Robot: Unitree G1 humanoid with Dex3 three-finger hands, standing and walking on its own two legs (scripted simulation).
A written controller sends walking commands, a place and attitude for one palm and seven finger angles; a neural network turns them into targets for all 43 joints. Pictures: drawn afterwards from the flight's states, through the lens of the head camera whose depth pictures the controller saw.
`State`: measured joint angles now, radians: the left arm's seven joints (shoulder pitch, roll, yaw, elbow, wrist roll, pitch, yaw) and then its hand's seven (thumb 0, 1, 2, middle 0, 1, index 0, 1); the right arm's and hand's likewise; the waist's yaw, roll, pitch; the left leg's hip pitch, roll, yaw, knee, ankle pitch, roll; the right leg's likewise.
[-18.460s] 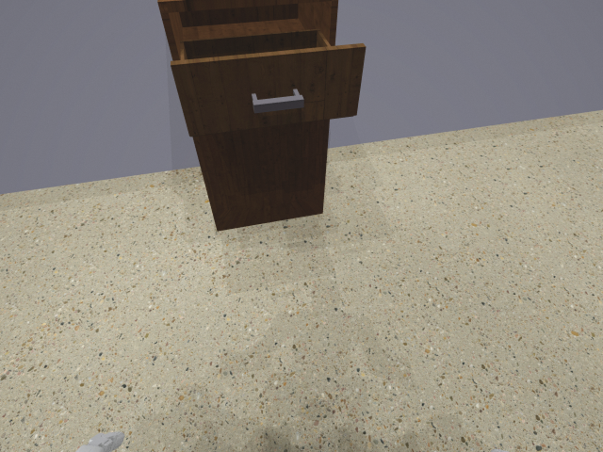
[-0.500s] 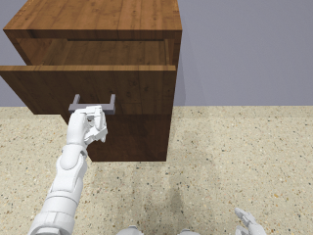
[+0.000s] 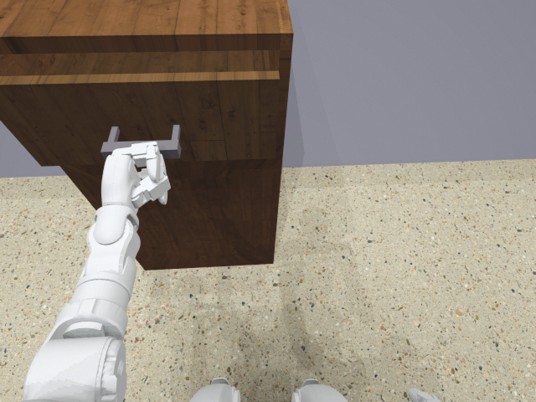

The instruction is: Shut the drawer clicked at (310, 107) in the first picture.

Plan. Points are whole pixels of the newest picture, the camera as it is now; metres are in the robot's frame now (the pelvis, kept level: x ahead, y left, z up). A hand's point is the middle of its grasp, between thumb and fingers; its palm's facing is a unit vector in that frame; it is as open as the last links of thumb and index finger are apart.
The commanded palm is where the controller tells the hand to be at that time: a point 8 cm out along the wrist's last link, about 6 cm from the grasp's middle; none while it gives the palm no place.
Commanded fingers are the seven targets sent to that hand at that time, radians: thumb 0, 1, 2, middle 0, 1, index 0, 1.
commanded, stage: push the drawer shut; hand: left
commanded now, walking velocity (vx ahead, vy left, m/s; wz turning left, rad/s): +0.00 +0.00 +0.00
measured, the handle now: (144, 140) +0.51 +0.19 +0.07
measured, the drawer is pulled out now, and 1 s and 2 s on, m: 0.07 0.00 0.00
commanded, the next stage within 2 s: pull the fist back off the drawer in 0.80 s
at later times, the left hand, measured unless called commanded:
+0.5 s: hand (168, 147) +0.50 +0.15 +0.07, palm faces +0.04 -1.00 -0.04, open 3.2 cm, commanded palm +0.48 +0.21 +0.07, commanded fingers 0.00 0.90 0.90 -1.40 -1.60 -1.40 -1.60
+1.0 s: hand (159, 144) +0.51 +0.17 +0.06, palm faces +0.03 -1.00 -0.04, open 3.0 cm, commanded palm +0.51 +0.20 +0.07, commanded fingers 0.00 0.90 0.90 -1.40 -1.60 -1.40 -1.60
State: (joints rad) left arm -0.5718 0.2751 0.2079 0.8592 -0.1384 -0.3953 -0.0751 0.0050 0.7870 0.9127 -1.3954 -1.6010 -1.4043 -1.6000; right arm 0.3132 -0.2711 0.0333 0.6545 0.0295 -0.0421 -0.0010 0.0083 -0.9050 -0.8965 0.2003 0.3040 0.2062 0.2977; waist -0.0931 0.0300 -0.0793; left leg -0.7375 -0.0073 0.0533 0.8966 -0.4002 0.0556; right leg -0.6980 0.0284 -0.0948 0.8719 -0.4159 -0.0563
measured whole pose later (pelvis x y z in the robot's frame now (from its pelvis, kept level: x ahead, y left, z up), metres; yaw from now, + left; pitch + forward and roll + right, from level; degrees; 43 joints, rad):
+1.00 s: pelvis -0.02 +0.02 -0.02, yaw +0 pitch +21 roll -4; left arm -0.98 0.45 0.30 1.26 -0.05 -0.44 -0.08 -0.04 0.57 0.92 -1.39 -1.60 -1.41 -1.60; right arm 0.40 -0.29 0.05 0.67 -0.01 -0.03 0.01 0.00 -0.91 -0.90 0.20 0.30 0.21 0.30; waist -0.20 0.03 -0.10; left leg -0.96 0.00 0.02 1.00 -0.40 0.08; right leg -0.89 0.03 -0.13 0.93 -0.40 -0.04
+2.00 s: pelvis +0.04 -0.01 +0.02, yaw -1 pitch +11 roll -1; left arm -0.27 0.27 0.24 0.50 -0.23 -0.23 -0.15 0.02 0.90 0.90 -1.39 -1.60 -1.40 -1.60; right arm 0.31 -0.28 0.02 0.55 0.07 0.03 0.01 0.01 -0.91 -0.90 0.20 0.30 0.20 0.30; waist -0.04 0.05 -0.12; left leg -0.56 0.00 0.06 0.77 -0.40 0.05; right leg -0.52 0.05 -0.07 0.73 -0.41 -0.06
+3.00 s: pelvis +0.03 +0.02 +0.05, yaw +0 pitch -4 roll -1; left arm 0.57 0.34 0.29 -0.49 -0.08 -0.10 0.10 0.02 0.89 0.90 -1.40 -1.60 -1.41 -1.60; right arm 0.20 -0.25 0.03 0.60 0.02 -0.09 -0.03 0.01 -0.90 -0.90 0.20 0.30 0.21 0.30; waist 0.06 0.09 -0.01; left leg -0.11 -0.04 0.06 0.44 -0.27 0.07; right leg -0.07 0.02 -0.06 0.40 -0.27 -0.03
